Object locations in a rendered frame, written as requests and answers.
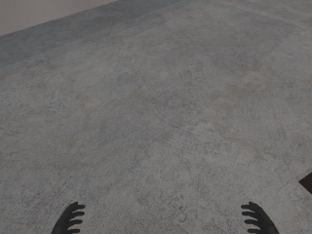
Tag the left robot hand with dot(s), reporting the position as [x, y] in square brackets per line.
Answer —
[64, 222]

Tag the pedestal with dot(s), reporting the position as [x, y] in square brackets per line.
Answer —
[306, 182]

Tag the right robot hand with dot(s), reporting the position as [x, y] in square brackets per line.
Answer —
[263, 220]

